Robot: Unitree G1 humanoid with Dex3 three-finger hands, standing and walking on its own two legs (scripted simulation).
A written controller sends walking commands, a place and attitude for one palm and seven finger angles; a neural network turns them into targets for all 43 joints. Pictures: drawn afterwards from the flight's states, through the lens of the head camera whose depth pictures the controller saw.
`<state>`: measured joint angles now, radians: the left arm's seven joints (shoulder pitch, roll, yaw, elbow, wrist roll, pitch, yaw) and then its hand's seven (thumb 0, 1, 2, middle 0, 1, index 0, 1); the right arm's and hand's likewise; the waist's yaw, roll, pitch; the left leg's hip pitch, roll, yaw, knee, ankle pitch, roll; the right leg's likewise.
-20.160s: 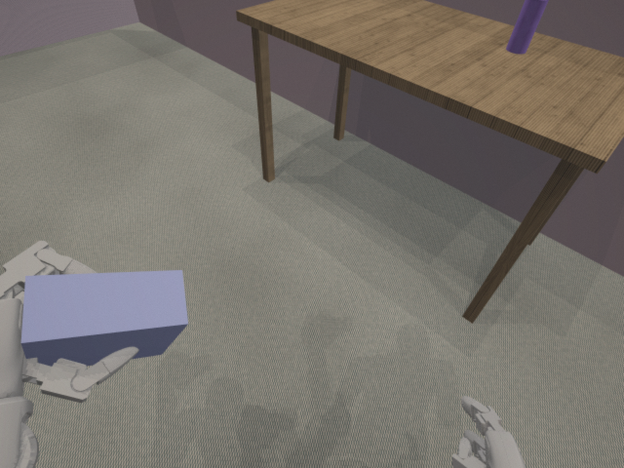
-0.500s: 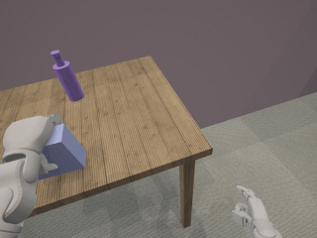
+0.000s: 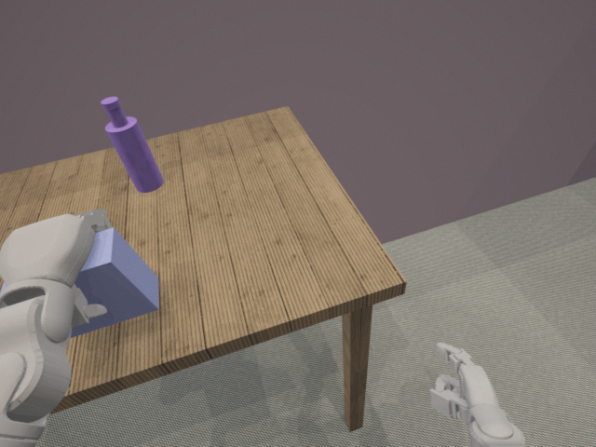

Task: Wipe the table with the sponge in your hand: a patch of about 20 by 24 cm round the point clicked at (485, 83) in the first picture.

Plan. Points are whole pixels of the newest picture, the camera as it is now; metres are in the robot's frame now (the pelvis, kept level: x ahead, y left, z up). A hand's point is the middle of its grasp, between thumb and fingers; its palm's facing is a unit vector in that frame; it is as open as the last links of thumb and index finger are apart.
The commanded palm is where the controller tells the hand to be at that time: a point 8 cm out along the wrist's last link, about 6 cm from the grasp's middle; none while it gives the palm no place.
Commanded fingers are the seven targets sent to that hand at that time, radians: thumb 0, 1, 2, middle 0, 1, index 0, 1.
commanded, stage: move the sponge above the wiping area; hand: left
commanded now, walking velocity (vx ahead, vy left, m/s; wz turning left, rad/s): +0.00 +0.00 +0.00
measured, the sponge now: (99, 293) +0.25 +0.31 +0.11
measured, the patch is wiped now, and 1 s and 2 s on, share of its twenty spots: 0.00 0.00 0.00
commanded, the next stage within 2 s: lower the sponge onto the table in 0.48 s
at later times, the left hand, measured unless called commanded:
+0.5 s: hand (83, 282) +0.23 +0.30 +0.15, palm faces +0.08 -0.03 -1.00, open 9.7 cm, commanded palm +0.20 +0.30 +0.21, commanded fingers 0.00 0.10 1.30 -1.20 -1.60 -1.20 -1.60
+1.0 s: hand (80, 294) +0.23 +0.31 +0.14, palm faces +0.03 -0.03 -1.00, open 9.7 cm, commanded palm +0.20 +0.31 +0.20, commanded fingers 0.00 0.10 1.30 -1.20 -1.60 -1.20 -1.60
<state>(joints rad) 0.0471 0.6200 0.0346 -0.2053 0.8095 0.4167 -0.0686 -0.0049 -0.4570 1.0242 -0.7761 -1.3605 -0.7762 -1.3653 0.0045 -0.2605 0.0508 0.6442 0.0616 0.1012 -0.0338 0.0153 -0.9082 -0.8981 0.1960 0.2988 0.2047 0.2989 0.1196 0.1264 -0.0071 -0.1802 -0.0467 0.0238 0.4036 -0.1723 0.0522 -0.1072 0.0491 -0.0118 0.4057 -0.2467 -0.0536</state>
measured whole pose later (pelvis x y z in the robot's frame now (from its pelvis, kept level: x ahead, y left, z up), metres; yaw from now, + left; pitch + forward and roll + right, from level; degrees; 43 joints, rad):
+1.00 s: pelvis -0.01 -0.01 +0.00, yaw +0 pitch -4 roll +0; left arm 0.09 0.65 0.07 -0.14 0.79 0.34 -0.10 -0.01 -0.46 1.03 -0.78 -1.36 -0.78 -1.37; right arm 0.04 -0.29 0.03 0.65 0.06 0.07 -0.07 0.02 -0.91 -0.90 0.20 0.30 0.20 0.30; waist 0.11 0.13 0.00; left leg -0.19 -0.03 0.01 0.44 -0.19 0.03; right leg -0.11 0.07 -0.03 0.43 -0.25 -0.07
